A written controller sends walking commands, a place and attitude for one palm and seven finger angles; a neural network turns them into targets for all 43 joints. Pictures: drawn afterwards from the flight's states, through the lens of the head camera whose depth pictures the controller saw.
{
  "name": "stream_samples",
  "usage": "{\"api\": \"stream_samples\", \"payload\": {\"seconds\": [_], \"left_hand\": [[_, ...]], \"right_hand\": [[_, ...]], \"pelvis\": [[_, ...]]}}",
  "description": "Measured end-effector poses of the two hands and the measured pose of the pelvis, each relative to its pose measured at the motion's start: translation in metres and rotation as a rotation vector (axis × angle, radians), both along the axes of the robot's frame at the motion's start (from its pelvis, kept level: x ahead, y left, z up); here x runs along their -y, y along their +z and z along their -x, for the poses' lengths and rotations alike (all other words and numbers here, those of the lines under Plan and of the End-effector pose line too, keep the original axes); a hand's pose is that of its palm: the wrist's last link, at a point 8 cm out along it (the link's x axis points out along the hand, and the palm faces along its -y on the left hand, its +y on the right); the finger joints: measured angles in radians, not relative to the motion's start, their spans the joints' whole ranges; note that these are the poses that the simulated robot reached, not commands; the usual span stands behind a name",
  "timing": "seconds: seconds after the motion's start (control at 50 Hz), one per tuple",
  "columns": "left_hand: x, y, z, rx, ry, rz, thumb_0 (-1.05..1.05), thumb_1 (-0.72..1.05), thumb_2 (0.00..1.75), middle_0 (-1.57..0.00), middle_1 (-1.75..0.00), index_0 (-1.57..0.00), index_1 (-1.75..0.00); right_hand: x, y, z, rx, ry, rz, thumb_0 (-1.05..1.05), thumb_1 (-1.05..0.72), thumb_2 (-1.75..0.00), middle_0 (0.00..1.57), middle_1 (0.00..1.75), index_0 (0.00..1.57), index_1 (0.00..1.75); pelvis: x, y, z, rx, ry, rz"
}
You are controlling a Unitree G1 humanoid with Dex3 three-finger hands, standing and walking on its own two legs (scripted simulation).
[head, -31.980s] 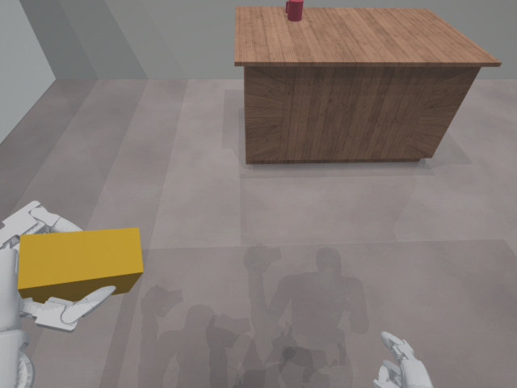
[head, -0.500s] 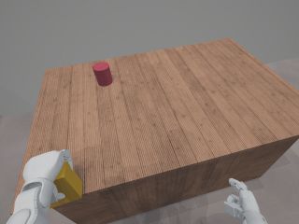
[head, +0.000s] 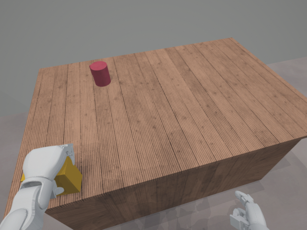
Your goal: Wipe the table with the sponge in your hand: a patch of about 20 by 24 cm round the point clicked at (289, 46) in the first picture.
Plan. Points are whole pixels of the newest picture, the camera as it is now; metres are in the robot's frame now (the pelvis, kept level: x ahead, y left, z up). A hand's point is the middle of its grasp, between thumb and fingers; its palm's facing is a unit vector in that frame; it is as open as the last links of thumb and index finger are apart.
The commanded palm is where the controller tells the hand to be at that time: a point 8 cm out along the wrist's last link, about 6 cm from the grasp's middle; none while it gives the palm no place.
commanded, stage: lower the sponge onto the table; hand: left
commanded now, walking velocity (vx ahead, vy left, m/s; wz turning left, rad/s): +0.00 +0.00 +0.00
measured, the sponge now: (57, 180) +0.21 +0.32 -0.03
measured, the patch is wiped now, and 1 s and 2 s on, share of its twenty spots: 0.00 0.05 0.25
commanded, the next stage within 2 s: wipe forward along the first lane in 0.48 s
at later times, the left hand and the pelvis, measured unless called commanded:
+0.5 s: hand (45, 174) +0.21 +0.33 +0.02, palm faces -0.01 -0.05 -1.00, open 9.2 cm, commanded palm +0.18 +0.32 +0.07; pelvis -0.01 +0.00 +0.00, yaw +0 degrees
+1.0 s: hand (53, 166) +0.24 +0.34 -0.01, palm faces -0.11 -0.04 -0.99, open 9.3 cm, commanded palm +0.22 +0.34 +0.04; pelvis -0.01 +0.00 -0.01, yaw +0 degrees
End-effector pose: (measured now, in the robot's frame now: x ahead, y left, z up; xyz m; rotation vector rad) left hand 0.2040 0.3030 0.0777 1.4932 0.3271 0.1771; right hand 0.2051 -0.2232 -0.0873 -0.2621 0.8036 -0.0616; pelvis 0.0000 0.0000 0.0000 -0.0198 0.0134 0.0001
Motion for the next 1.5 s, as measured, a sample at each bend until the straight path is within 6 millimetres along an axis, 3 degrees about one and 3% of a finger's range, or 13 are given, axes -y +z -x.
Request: {"api": "stream_samples", "payload": {"seconds": [0.1,0.18,0.3,0.38,0.5,0.58,0.66,0.78,1.1,1.5], "left_hand": [[-0.02,0.019,0.001,0.122,0.123,-0.047,0.0,-0.46,1.07,-0.83,-1.42,-0.83,-1.43],[-0.034,0.007,0.012,0.038,0.264,-0.016,0.0,-0.46,1.07,-0.82,-1.42,-0.83,-1.43],[-0.014,-0.024,0.024,-0.099,0.181,0.049,0.0,-0.46,1.07,-0.82,-1.42,-0.83,-1.43],[-0.003,-0.015,0.022,-0.009,0.063,0.007,0.0,-0.46,1.08,-0.82,-1.42,-0.83,-1.43],[-0.022,-0.005,0.014,0.068,0.159,-0.035,0.0,-0.46,1.08,-0.82,-1.42,-0.83,-1.43],[-0.028,-0.016,0.014,-0.008,0.23,-0.014,0.0,-0.46,1.08,-0.82,-1.42,-0.83,-1.43],[-0.02,-0.028,0.013,-0.074,0.188,-0.004,0.0,-0.46,1.08,-0.82,-1.42,-0.83,-1.43],[-0.019,-0.021,-0.004,-0.01,0.108,-0.037,0.0,-0.46,1.08,-0.82,-1.42,-0.83,-1.43],[-0.034,-0.029,-0.033,-0.028,0.152,-0.057,0.0,-0.47,1.08,-0.82,-1.42,-0.83,-1.43],[-0.056,-0.03,-0.081,-0.052,0.151,-0.092,0.0,-0.48,1.1,-0.83,-1.42,-0.83,-1.43]], "right_hand": [[0.0,-0.004,0.002,-0.015,-0.031,-0.047,0.01,-0.9,-0.9,0.2,0.3,0.2,0.3],[-0.002,-0.006,0.0,-0.018,-0.042,-0.074,0.01,-0.9,-0.9,0.2,0.3,0.2,0.3],[-0.006,0.0,-0.006,0.016,-0.008,-0.04,0.01,-0.9,-0.9,0.2,0.3,0.2,0.3],[-0.011,0.002,-0.009,0.03,0.017,-0.019,0.01,-0.9,-0.9,0.2,0.3,0.2,0.3],[-0.018,0.0,-0.007,0.021,0.001,-0.06,0.01,-0.9,-0.9,0.2,0.3,0.2,0.3],[-0.018,-0.001,-0.002,0.013,-0.011,-0.076,0.01,-0.9,-0.9,0.2,0.3,0.2,0.3],[-0.014,-0.004,0.004,0.004,-0.013,-0.059,0.01,-0.9,-0.9,0.2,0.3,0.2,0.3],[-0.004,-0.012,0.017,-0.035,-0.031,-0.026,0.01,-0.9,-0.9,0.2,0.3,0.2,0.3],[0.024,-0.024,0.049,-0.125,-0.128,-0.008,0.01,-0.9,-0.9,0.2,0.3,0.2,0.3],[0.027,-0.039,0.076,-0.213,-0.154,-0.002,0.01,-0.9,-0.9,0.2,0.3,0.2,0.3]], "pelvis": [[-0.002,0.0,-0.002,-0.014,-0.01,-0.001],[-0.004,0.0,-0.002,-0.019,-0.005,-0.003],[-0.006,-0.001,0.0,-0.014,0.011,0.001],[-0.006,-0.002,0.003,-0.006,0.01,0.003],[-0.005,-0.003,0.007,-0.013,0.005,0.001],[-0.005,-0.002,0.008,-0.02,0.007,0.0],[-0.006,-0.003,0.009,-0.024,0.011,0.001],[-0.004,-0.005,0.01,-0.036,0.012,0.001],[-0.002,-0.007,0.006,-0.085,0.004,0.003],[-0.003,-0.016,0.009,-0.165,0.009,0.012]]}}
